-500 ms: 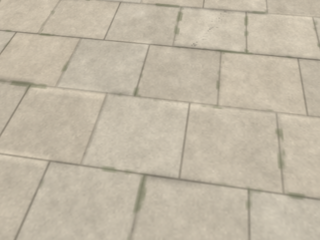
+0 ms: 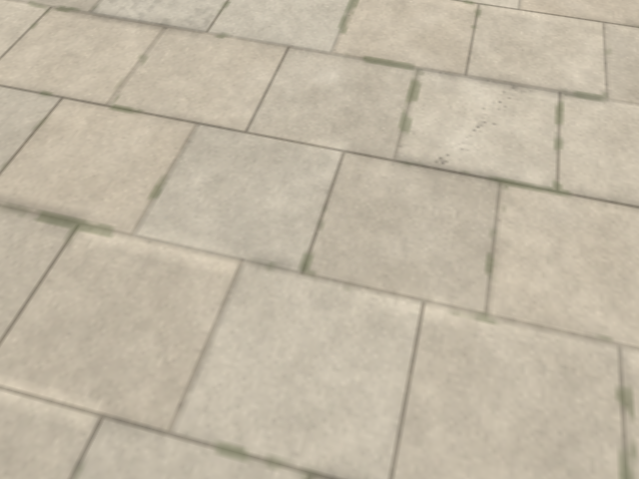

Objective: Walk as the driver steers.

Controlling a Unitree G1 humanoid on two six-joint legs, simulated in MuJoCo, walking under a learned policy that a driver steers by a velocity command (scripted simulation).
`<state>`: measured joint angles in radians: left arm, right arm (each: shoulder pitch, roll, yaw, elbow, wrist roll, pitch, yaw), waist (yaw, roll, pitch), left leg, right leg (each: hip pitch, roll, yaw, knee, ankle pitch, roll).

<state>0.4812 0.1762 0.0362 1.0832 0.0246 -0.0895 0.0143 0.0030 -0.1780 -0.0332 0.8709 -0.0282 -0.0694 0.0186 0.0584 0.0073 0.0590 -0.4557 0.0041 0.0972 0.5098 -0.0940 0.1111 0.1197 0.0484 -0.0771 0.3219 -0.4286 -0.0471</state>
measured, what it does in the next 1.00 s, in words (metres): walks ahead, turning right: right foot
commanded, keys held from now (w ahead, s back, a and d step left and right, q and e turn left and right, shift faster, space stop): w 0.16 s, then w+e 0.58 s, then w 0.26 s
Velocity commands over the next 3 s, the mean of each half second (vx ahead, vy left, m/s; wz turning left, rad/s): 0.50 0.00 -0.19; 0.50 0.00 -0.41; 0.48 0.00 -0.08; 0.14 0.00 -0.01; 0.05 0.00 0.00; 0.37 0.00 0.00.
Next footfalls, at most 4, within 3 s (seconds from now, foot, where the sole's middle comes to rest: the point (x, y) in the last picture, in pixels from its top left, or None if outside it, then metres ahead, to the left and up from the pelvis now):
0.56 right None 0.44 -0.09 -0.76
1.12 left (368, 326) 0.80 -0.04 -0.76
1.62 right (474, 274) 0.97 -0.30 -0.76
1.98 left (386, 267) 0.97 -0.09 -0.76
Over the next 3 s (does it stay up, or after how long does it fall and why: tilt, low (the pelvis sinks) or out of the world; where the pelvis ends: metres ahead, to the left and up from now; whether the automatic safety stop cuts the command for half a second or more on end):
stays up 1.09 -0.29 0.02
